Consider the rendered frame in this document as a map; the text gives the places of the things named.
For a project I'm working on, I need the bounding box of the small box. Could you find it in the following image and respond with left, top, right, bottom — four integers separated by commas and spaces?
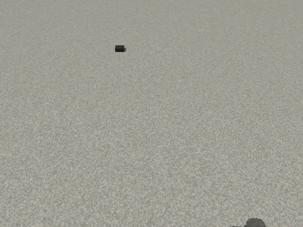
115, 45, 125, 52

